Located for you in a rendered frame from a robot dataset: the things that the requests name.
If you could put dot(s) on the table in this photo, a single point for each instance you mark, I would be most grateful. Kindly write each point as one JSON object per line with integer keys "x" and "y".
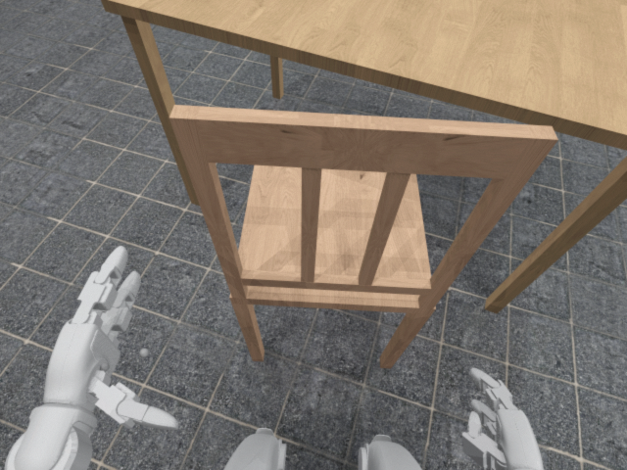
{"x": 559, "y": 63}

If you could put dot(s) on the chair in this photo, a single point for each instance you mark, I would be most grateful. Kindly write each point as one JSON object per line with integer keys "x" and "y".
{"x": 333, "y": 217}

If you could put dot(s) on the robot left hand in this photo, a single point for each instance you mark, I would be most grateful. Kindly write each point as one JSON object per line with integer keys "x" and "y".
{"x": 89, "y": 339}

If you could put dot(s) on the robot right thigh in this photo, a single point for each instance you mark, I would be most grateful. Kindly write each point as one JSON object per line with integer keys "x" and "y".
{"x": 381, "y": 455}

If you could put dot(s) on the robot thigh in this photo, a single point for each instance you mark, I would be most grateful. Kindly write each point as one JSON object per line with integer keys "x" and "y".
{"x": 258, "y": 452}
{"x": 381, "y": 455}

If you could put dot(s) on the robot left forearm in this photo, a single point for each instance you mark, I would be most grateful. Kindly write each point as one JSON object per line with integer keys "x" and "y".
{"x": 57, "y": 438}

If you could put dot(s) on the robot left thigh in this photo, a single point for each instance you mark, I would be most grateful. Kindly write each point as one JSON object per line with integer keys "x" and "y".
{"x": 258, "y": 452}

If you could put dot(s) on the robot right hand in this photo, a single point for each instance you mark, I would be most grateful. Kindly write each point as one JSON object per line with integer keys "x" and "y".
{"x": 510, "y": 442}

